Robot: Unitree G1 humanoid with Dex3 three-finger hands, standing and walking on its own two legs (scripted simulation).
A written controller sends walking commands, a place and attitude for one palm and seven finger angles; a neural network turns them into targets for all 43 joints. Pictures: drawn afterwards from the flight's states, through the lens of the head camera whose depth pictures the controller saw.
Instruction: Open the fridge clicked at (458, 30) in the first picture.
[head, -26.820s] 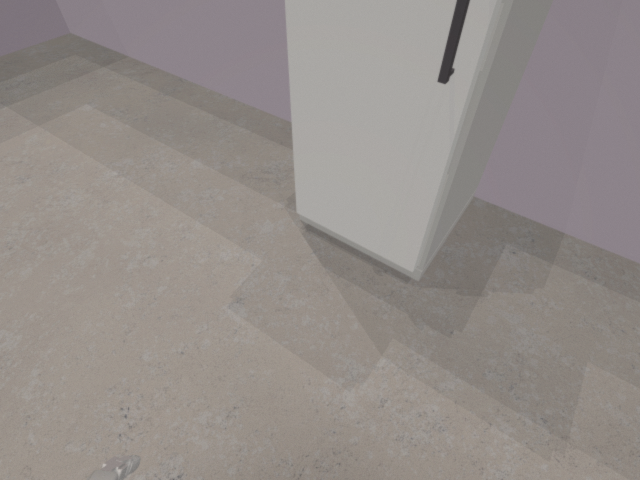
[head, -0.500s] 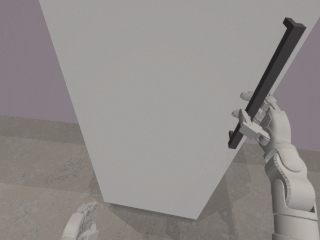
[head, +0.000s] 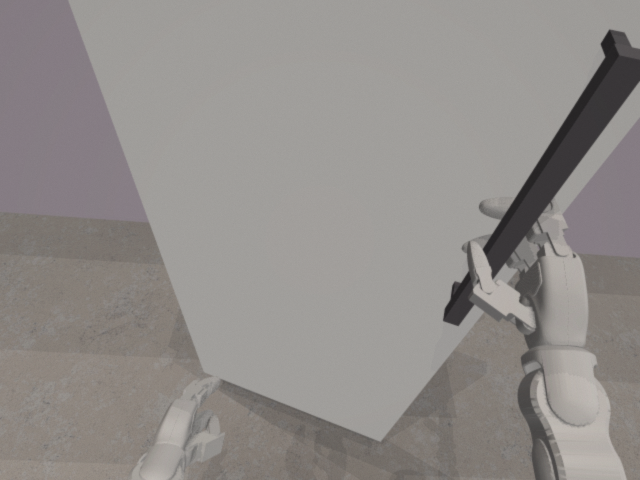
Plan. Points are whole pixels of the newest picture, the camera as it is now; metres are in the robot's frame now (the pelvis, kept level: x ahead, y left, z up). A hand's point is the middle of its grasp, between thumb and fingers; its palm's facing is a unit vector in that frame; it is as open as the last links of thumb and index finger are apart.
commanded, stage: walk backward, drawing the door open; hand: right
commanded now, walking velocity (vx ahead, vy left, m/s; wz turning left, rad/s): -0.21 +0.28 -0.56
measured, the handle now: (511, 216) +0.34 -0.14 +0.22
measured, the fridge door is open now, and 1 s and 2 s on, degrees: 18 45 67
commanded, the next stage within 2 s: stop walking and hold the door back in 1.54 s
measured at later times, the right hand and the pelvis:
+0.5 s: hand (427, 410) +0.16 -0.05 +0.17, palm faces +0.19 +0.95 -0.26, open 7.5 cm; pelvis -0.09 +0.11 -0.01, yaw -15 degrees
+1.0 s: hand out of the picture +0.11 +0.02 +0.17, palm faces +0.63 +0.74 -0.23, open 7.4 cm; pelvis -0.05 +0.30 -0.02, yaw -39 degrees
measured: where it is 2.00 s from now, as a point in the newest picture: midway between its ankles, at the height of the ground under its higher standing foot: outside the picture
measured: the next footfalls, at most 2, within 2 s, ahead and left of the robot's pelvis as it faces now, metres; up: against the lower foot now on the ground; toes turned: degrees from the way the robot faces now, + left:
left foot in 0.46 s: -0.02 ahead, +0.23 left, +0.00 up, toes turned -15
right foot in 0.70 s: -0.11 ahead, +0.07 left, +0.00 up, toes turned -33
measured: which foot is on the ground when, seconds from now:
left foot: down 0.00-0.20, up 0.22-0.44, down 0.46-0.70, up 0.72-0.98, down 1.00-1.00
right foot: down 0.00-0.48, up 0.50-0.68, down 0.70-0.98, up 1.00-1.00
